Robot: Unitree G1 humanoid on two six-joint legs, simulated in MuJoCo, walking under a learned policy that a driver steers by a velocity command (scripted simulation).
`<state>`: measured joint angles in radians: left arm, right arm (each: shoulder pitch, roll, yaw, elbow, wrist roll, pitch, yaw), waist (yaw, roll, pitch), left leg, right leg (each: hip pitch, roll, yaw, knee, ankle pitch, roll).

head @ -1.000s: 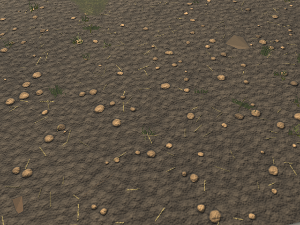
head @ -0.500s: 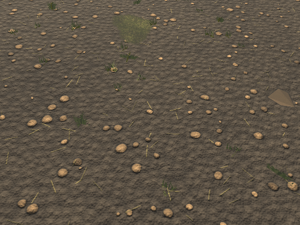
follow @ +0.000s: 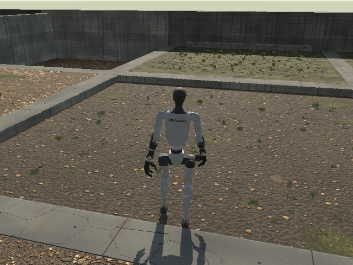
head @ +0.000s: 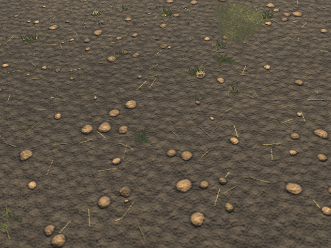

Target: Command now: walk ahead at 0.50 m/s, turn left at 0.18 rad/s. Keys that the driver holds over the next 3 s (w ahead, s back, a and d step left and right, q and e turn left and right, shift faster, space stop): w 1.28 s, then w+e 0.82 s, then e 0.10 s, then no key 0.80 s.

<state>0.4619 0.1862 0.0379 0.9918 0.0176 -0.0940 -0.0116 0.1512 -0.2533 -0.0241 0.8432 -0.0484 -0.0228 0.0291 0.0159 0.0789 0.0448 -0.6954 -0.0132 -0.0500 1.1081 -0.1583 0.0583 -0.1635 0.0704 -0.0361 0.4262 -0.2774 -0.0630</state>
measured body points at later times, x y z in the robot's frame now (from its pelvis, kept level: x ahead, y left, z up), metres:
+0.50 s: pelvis +0.25 +0.01 +0.01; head +0.27 +0.01 +0.46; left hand +0.32 +0.26 -0.13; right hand +0.25 -0.26 -0.13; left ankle +0.21 +0.07 -0.74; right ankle +0.34 -0.15 -0.68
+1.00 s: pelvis +0.50 -0.06 +0.01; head +0.52 -0.07 +0.46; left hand +0.49 +0.19 -0.13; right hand +0.59 -0.31 -0.14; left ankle +0.55 +0.10 -0.67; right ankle +0.49 -0.12 -0.74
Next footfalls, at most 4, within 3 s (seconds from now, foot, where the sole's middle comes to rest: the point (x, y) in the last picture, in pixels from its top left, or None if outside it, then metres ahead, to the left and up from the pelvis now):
0.24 left None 0.25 0.07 -0.78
0.72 right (220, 233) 0.53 -0.13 -0.78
1.28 left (171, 171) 0.81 0.07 -0.78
1.86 right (208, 126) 1.07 -0.11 -0.78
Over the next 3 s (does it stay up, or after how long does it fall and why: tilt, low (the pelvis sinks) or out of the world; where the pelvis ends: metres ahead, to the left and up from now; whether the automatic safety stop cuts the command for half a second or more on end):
stays up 1.25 -0.14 0.01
